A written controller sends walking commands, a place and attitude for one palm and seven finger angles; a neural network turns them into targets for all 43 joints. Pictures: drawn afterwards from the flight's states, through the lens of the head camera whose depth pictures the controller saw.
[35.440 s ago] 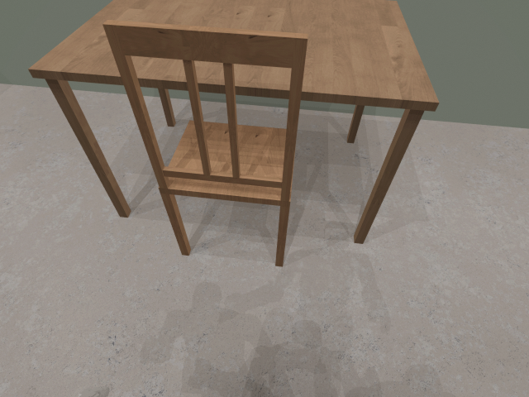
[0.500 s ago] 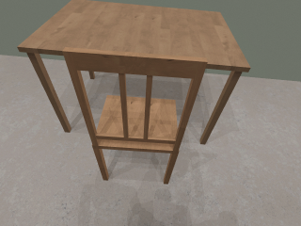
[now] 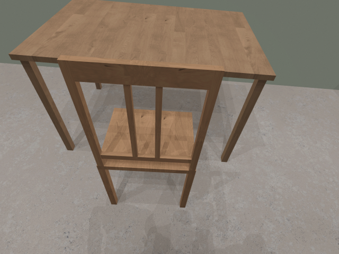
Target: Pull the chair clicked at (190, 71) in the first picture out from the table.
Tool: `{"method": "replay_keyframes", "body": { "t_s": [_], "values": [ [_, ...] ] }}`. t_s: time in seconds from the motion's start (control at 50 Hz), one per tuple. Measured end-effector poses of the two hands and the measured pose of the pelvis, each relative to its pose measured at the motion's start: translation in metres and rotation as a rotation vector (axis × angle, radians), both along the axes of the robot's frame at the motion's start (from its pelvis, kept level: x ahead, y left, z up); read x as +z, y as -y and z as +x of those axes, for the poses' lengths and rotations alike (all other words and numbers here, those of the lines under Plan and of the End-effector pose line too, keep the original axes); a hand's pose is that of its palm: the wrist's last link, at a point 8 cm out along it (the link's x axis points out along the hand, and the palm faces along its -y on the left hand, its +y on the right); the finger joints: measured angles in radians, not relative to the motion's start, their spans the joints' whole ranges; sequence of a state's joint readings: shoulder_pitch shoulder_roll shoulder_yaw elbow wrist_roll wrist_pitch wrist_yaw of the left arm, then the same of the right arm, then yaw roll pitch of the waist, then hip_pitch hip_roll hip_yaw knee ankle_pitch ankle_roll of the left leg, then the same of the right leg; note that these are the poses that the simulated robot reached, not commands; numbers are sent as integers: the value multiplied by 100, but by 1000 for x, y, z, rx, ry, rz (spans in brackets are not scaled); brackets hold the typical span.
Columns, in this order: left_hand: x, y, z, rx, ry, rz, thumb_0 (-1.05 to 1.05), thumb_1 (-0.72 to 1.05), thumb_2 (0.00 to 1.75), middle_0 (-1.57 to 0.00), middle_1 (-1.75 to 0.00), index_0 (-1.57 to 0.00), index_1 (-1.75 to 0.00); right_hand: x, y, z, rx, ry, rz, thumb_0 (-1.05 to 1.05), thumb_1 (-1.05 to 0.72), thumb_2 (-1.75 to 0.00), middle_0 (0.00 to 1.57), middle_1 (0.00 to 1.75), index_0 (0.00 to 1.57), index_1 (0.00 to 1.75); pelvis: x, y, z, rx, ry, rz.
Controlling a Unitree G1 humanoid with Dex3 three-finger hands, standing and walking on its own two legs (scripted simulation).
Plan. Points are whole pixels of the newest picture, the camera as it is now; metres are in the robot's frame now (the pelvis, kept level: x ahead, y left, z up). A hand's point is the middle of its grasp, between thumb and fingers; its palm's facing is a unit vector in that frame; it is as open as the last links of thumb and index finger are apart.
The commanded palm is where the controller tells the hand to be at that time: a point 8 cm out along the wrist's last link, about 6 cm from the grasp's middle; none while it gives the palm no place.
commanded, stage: look again from close up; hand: left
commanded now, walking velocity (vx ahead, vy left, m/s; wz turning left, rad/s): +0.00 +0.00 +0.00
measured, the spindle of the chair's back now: (132, 125) +0.53 +0.16 -0.07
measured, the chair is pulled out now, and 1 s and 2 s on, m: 0.19 0.19 0.19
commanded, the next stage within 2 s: shuffle to correct the standing spot in 0.76 s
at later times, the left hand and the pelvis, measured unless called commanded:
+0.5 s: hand out of the picture -0.02 +0.15 -0.18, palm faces +0.03 -0.99 -0.14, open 7.4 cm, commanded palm none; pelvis +0.01 +0.00 +0.00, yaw +0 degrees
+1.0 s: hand out of the picture -0.03 +0.15 -0.18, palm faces +0.03 -0.99 -0.15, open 7.4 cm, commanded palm none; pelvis +0.02 -0.01 +0.00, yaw +0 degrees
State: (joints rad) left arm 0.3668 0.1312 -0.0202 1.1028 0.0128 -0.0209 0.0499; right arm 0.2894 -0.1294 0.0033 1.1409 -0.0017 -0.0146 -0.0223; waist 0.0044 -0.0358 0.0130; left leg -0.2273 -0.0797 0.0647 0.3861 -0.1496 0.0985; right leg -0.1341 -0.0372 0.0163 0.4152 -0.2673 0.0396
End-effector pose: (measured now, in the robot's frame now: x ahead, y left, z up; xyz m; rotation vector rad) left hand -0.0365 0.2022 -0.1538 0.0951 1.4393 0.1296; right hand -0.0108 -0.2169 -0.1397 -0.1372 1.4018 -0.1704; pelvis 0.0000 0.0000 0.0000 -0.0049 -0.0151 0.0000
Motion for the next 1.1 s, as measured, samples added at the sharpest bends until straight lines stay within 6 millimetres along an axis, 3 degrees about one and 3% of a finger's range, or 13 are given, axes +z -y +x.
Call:
{"method": "replay_keyframes", "body": {
  "t_s": [0.84,1.1],
  "values": [
    [4,1,8,3,-23,9,0,90,90,-19,-30,-20,-30,-1,4,14,5,-1,0,0,-92,-89,20,30,20,30,1,3,13,-3,-2,10],
    [2,13,9,7,-51,7,0,90,90,-19,-30,-20,-30,-7,14,16,-16,-28,19,0,-91,-89,20,30,20,30,-3,17,28,-8,-16,30]
  ]
}}
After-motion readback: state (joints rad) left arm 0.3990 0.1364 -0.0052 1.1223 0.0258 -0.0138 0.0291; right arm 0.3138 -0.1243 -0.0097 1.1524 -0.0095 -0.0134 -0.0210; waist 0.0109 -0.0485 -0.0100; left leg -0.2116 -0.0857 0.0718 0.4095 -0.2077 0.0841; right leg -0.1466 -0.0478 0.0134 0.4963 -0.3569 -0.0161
